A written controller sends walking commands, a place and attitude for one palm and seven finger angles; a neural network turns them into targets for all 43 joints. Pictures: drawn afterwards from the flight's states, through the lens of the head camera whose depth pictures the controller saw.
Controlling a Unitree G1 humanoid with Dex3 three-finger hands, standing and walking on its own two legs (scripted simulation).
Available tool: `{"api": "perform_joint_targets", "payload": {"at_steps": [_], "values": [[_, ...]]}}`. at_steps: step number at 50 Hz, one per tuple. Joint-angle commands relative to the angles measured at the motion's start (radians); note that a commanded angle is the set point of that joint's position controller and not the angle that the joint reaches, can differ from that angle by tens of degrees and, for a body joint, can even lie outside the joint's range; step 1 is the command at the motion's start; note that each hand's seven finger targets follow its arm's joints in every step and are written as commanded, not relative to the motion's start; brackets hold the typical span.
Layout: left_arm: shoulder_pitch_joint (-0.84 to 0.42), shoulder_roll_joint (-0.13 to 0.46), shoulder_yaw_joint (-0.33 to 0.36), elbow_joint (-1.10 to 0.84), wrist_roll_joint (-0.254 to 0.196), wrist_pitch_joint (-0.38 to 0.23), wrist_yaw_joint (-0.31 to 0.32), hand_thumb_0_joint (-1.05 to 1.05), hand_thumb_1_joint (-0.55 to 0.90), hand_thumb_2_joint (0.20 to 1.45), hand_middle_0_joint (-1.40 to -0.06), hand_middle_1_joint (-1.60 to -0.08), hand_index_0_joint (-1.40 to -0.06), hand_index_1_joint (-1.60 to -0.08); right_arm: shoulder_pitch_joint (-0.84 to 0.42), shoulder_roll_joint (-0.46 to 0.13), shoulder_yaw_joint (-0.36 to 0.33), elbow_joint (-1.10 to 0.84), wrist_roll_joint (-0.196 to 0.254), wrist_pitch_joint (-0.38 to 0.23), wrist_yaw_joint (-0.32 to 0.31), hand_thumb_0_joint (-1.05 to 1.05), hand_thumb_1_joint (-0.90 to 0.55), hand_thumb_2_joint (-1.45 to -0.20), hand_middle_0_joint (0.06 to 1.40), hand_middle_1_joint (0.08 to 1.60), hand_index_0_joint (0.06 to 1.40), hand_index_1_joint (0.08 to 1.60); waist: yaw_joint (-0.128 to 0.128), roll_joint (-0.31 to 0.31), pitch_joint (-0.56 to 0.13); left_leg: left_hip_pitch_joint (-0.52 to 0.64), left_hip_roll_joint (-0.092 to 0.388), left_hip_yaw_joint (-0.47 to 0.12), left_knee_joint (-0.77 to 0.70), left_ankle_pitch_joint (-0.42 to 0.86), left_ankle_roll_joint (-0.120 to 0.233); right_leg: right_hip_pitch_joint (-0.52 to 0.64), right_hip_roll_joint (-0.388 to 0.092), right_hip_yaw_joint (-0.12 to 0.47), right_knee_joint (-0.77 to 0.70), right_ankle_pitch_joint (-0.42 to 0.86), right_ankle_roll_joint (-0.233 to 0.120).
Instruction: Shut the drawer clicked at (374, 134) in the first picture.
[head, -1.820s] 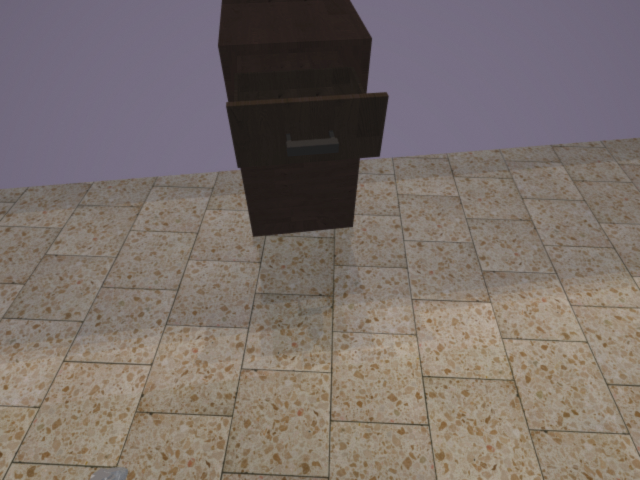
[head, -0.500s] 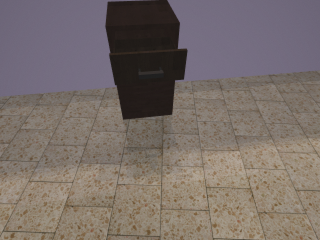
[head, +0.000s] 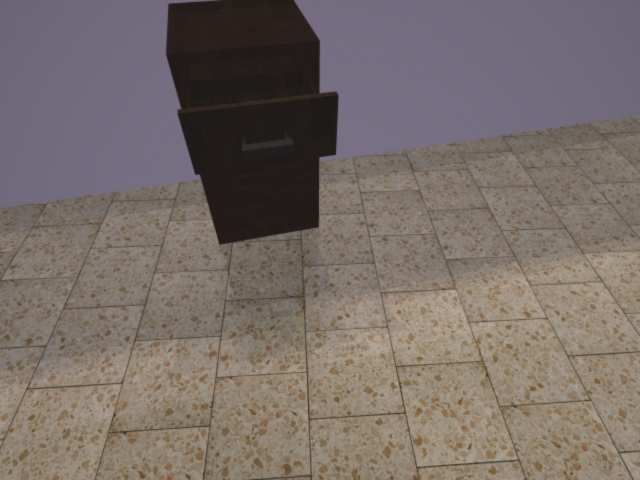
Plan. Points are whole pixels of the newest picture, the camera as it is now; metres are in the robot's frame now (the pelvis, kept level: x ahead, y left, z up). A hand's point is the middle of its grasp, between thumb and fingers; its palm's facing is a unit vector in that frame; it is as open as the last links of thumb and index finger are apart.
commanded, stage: walk to a spot facing it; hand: left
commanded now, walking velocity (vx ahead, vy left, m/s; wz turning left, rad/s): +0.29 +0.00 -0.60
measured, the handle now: (266, 143) +0.88 +0.21 -0.08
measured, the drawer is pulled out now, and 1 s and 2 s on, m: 0.30 0.30 0.30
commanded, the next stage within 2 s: none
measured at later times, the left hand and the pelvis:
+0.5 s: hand out of the picture +0.11 +0.20 -0.17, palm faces -0.11 -0.98 -0.18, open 7.4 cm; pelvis +0.14 +0.01 +0.00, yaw -14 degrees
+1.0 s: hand (310, 270) +0.53 +0.07 -0.15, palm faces -0.61 -0.78 -0.16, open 7.4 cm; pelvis +0.30 +0.01 +0.00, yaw -35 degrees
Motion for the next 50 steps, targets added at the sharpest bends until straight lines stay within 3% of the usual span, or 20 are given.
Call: {"api": "perform_joint_targets", "payload": {"at_steps": [1,3,4,5,6,9,12,21,23,24,25,26,27,28,29,31,33,40,47,50], "values": [[-0.023,0.072,0.046,-0.124,0.006,-0.038,-0.019,0.0,0.9,0.9,-0.2,-0.3,-0.2,-0.3,0.002,-0.217,-0.069,-0.081,-0.002,-0.035,-0.01,0.0,-0.9,-0.9,0.2,0.3,0.2,0.3,-0.011,0.151,0.078,-0.035,0.321,-0.236,-0.252,-0.243,0.164,-0.135,-0.072,-0.1,0.166,-0.119,0.007],[0.119,0.045,0.049,-0.081,0.009,-0.052,-0.021,0.0,0.9,0.9,-0.2,-0.3,-0.2,-0.3,-0.027,-0.186,-0.063,-0.084,-0.003,-0.033,-0.007,0.0,-0.9,-0.9,0.2,0.3,0.2,0.3,0.057,0.074,0.05,-0.14,0.236,-0.088,-0.019,-0.167,0.098,0.089,-0.042,-0.16,-0.024,-0.009,0.002],[0.223,0.107,0.063,-0.05,0.013,-0.068,-0.01,0.0,0.9,0.9,-0.2,-0.3,-0.2,-0.3,-0.036,-0.133,-0.052,-0.102,0.003,-0.03,-0.003,0.0,-0.9,-0.9,0.2,0.3,0.2,0.3,0.099,-0.148,0.042,-0.292,0.121,0.023,0.288,-0.199,0.027,0.221,-0.122,0.038,-0.232,-0.059,-0.043],[0.32,0.217,0.084,-0.03,0.011,-0.083,0.01,0.0,0.9,0.9,-0.2,-0.3,-0.2,-0.3,-0.089,-0.057,-0.032,-0.167,0.007,-0.035,0.005,0.0,-0.9,-0.9,0.2,0.3,0.2,0.3,0.122,-0.425,0.066,-0.592,-0.018,0.058,0.621,-0.354,-0.025,0.309,-0.39,0.536,-0.431,-0.036,-0.161],[0.344,0.195,0.077,-0.037,-0.006,-0.088,0.028,0.0,0.9,0.9,-0.2,-0.3,-0.2,-0.3,-0.137,-0.104,-0.039,-0.189,0.002,-0.043,0.003,0.0,-0.9,-0.9,0.2,0.3,0.2,0.3,0.119,-0.229,0.054,-0.598,0.027,-0.104,0.669,-0.255,-0.006,0.28,-0.409,0.596,-0.453,-0.017,-0.217],[0.191,0.115,0.059,-0.066,0.0,-0.103,0.03,0.0,0.9,0.9,-0.2,-0.3,-0.2,-0.3,-0.109,-0.077,-0.05,-0.156,-0.002,-0.049,0.012,0.0,-0.9,-0.9,0.2,0.3,0.2,0.3,0.027,-0.055,0.085,-0.533,0.075,-0.123,0.663,-0.055,-0.021,0.166,-0.327,0.42,-0.422,0.038,-0.218],[0.196,0.093,0.06,-0.06,0.003,-0.115,0.028,0.0,0.9,0.9,-0.2,-0.3,-0.2,-0.3,-0.074,-0.038,-0.05,-0.149,-0.001,-0.041,0.014,0.0,-0.9,-0.9,0.2,0.3,0.2,0.3,0.006,-0.08,0.051,-0.478,0.066,-0.092,0.575,0.018,-0.043,0.154,-0.271,0.281,-0.405,0.22,-0.195],[0.219,0.094,0.071,-0.045,0.011,-0.108,0.033,0.0,0.9,0.9,-0.2,-0.3,-0.2,-0.3,-0.177,0.009,-0.051,-0.227,0.01,-0.059,0.024,0.0,-0.9,-0.9,0.2,0.3,0.2,0.3,0.041,-0.136,0.046,-0.355,0.001,-0.058,0.26,0.042,-0.032,0.165,-0.222,0.255,-0.354,0.296,-0.168],[0.178,0.108,0.079,-0.056,0.011,-0.104,0.032,0.0,0.9,0.9,-0.2,-0.3,-0.2,-0.3,-0.126,0.002,-0.053,-0.221,0.013,-0.07,0.018,0.0,-0.9,-0.9,0.2,0.3,0.2,0.3,0.013,-0.148,0.028,-0.206,-0.024,-0.049,0.137,0.034,-0.021,0.123,-0.207,0.254,-0.292,0.338,-0.153],[0.149,0.109,0.084,-0.06,0.008,-0.1,0.031,0.0,0.9,0.9,-0.2,-0.3,-0.2,-0.3,-0.04,-0.011,-0.057,-0.196,0.011,-0.075,0.01,0.0,-0.9,-0.9,0.2,0.3,0.2,0.3,-0.027,-0.134,0.005,-0.045,-0.036,-0.041,0.046,0.078,-0.014,0.042,-0.173,0.228,-0.216,0.319,-0.13],[0.127,0.083,0.085,-0.071,0.004,-0.1,0.027,0.0,0.9,0.9,-0.2,-0.3,-0.2,-0.3,0.103,-0.055,-0.066,-0.155,0.009,-0.081,-0.007,0.0,-0.9,-0.9,0.2,0.3,0.2,0.3,-0.085,-0.075,-0.048,0.176,-0.011,-0.069,-0.028,0.076,0.001,-0.057,-0.109,0.187,-0.052,0.353,-0.103],[0.147,0.026,0.084,-0.087,-0.009,-0.095,0.015,0.0,0.9,0.9,-0.2,-0.3,-0.2,-0.3,0.259,-0.172,-0.093,-0.116,-0.006,-0.087,-0.021,0.0,-0.9,-0.9,0.2,0.3,0.2,0.3,-0.136,0.174,-0.161,0.396,0.237,-0.349,-0.092,-0.039,0.062,-0.225,0.002,0.075,0.244,0.093,-0.059],[0.151,-0.007,0.078,-0.116,-0.007,-0.101,0.006,0.0,0.9,0.9,-0.2,-0.3,-0.2,-0.3,0.333,-0.222,-0.093,-0.108,-0.008,-0.083,-0.02,0.0,-0.9,-0.9,0.2,0.3,0.2,0.3,-0.13,0.327,-0.176,0.401,0.449,-0.643,-0.239,-0.105,0.148,-0.38,0.051,-0.027,0.531,-0.214,-0.018],[0.109,0.019,0.08,-0.121,0.0,-0.1,0.003,0.0,0.9,0.9,-0.2,-0.3,-0.2,-0.3,0.26,-0.184,-0.083,-0.125,-0.005,-0.076,-0.019,0.0,-0.9,-0.9,0.2,0.3,0.2,0.3,-0.115,0.193,-0.108,0.248,0.468,-0.654,-0.298,-0.26,0.192,-0.405,-0.017,-0.008,0.658,-0.183,-0.028],[0.08,0.009,0.076,-0.124,0.004,-0.093,0.001,0.0,0.9,0.9,-0.2,-0.3,-0.2,-0.3,0.19,-0.141,-0.069,-0.143,-0.005,-0.079,-0.022,0.0,-0.9,-0.9,0.2,0.3,0.2,0.3,-0.079,0.2,-0.044,0.156,0.44,-0.605,-0.312,-0.296,0.195,-0.442,-0.053,-0.016,0.731,-0.109,-0.025],[0.042,0.008,0.081,-0.117,0.015,-0.073,-0.022,0.0,0.9,0.9,-0.2,-0.3,-0.2,-0.3,0.108,-0.033,-0.042,-0.145,-0.003,-0.089,-0.018,0.0,-0.9,-0.9,0.2,0.3,0.2,0.3,-0.027,0.13,0.089,-0.035,0.336,-0.363,-0.338,-0.17,0.143,-0.405,-0.124,-0.034,0.699,0.041,-0.015],[0.072,-0.025,0.074,-0.11,0.017,-0.048,-0.03,0.0,0.9,0.9,-0.2,-0.3,-0.2,-0.3,0.102,-0.012,-0.036,-0.132,0.002,-0.105,-0.022,0.0,-0.9,-0.9,0.2,0.3,0.2,0.3,0.008,0.142,0.065,-0.053,0.277,-0.17,-0.324,0.057,0.12,-0.367,-0.136,-0.051,0.657,0.131,0.006],[-0.067,-0.034,0.06,-0.158,0.02,-0.026,-0.038,0.0,0.9,0.9,-0.2,-0.3,-0.2,-0.3,0.221,-0.023,-0.038,-0.08,0.009,-0.115,-0.023,0.0,-0.9,-0.9,0.2,0.3,0.2,0.3,-0.013,0.091,0.051,0.142,0.275,0.005,-0.299,0.404,0.138,-0.499,-0.159,-0.099,0.479,0.262,0.042],[-0.264,-0.046,0.041,-0.204,0.008,-0.026,-0.035,0.0,0.9,0.9,-0.2,-0.3,-0.2,-0.3,0.288,-0.059,-0.039,-0.042,-0.007,-0.076,-0.026,0.0,-0.9,-0.9,0.2,0.3,0.2,0.3,-0.076,0.128,0.093,0.188,0.28,0.149,-0.178,0.699,0.127,-0.357,-0.096,-0.209,0.156,0.185,0.017],[-0.233,-0.022,0.045,-0.204,0.009,-0.035,-0.028,0.0,0.9,0.9,-0.2,-0.3,-0.2,-0.3,0.279,-0.087,-0.05,-0.044,-0.007,-0.064,-0.025,0.0,-0.9,-0.9,0.2,0.3,0.2,0.3,-0.05,0.155,0.046,0.23,0.298,0.178,-0.046,0.883,0.114,-0.255,-0.053,-0.239,0.085,0.121,-0.018]]}}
